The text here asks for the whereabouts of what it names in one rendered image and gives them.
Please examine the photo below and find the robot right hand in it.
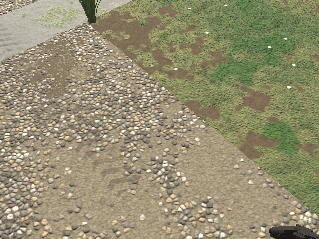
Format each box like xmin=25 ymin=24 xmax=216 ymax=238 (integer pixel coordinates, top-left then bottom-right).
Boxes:
xmin=269 ymin=224 xmax=319 ymax=239

